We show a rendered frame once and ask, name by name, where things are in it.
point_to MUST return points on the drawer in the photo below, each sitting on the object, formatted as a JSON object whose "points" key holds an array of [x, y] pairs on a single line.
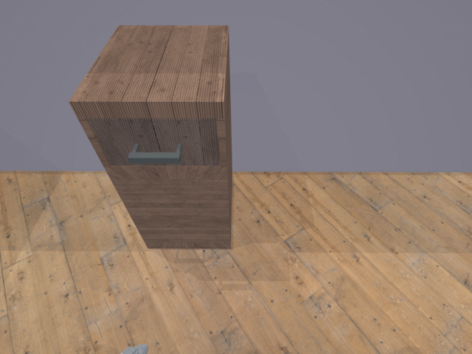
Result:
{"points": [[198, 137]]}

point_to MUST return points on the cabinet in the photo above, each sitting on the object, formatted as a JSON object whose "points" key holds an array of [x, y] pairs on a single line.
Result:
{"points": [[166, 71]]}

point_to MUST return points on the handle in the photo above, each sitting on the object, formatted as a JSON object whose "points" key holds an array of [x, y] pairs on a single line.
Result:
{"points": [[136, 157]]}

